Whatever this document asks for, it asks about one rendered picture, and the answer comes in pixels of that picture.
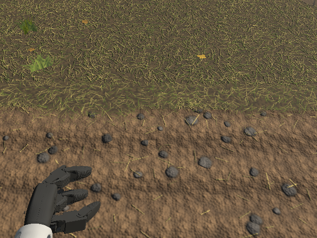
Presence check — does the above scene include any left robot forearm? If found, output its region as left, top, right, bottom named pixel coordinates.
left=14, top=223, right=53, bottom=238

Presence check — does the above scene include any robot left hand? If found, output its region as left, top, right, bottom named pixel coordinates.
left=24, top=165, right=101, bottom=234

